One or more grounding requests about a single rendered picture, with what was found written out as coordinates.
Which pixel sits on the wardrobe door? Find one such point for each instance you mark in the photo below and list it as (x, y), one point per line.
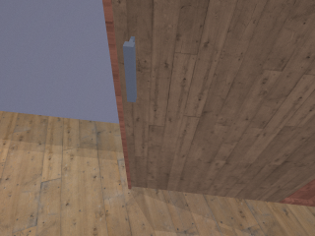
(307, 192)
(225, 95)

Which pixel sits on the handle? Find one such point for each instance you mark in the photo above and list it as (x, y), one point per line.
(129, 56)

